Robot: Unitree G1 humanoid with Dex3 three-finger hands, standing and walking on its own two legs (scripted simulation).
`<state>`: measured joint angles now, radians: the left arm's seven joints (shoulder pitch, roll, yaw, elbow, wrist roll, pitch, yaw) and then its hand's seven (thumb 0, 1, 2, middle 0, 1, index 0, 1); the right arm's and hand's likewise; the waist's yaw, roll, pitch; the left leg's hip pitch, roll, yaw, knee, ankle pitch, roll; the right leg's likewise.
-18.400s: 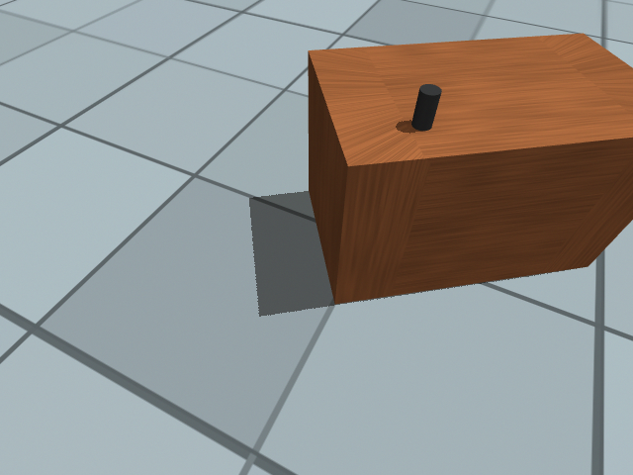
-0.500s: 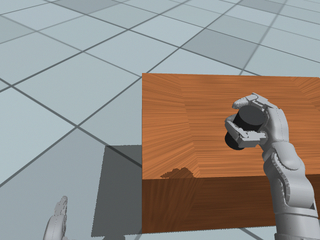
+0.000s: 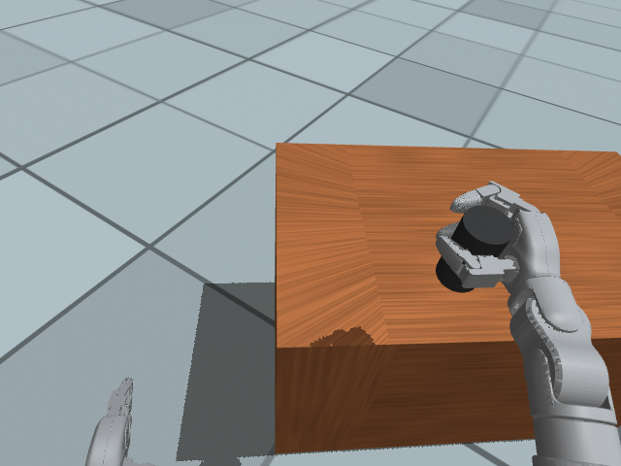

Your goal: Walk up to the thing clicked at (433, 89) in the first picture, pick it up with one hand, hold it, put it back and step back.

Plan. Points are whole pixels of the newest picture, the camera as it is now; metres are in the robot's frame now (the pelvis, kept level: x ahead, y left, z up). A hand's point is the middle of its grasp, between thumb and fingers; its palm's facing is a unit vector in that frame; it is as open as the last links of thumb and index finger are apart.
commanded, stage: crouch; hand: right
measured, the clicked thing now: (471, 251) +0.33 -0.17 +0.15
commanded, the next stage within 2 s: lower in 1.22 s
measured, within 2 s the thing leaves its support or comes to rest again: neither
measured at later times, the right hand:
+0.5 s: hand (442, 241) +0.38 -0.16 +0.11, palm faces +0.07 +1.00 +0.00, open 7.4 cm
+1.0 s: hand (424, 239) +0.43 -0.16 +0.06, palm faces +0.02 +1.00 +0.01, open 7.4 cm
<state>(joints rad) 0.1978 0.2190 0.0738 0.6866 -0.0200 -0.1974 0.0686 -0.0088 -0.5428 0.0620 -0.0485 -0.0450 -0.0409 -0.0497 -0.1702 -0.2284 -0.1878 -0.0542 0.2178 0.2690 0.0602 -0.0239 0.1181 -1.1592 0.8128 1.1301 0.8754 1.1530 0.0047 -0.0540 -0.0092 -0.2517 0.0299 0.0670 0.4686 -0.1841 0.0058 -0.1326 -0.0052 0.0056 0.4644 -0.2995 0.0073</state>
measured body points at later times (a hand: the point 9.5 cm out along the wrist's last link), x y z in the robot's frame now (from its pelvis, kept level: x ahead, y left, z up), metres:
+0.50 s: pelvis -0.01 +0.01 +0.00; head +0.01 +0.01 +0.45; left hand +0.15 +0.26 -0.09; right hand +0.37 -0.21 +0.11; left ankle +0.04 +0.12 -0.74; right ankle -0.03 -0.12 -0.74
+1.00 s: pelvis -0.01 -0.01 -0.02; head +0.04 -0.01 +0.43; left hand +0.13 +0.26 -0.08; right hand +0.42 -0.22 +0.06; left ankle +0.04 +0.12 -0.74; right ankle -0.03 -0.13 -0.74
